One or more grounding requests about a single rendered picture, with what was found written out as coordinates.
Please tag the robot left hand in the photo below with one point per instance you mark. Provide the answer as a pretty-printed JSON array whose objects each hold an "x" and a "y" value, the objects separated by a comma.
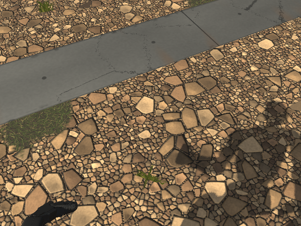
[{"x": 48, "y": 212}]

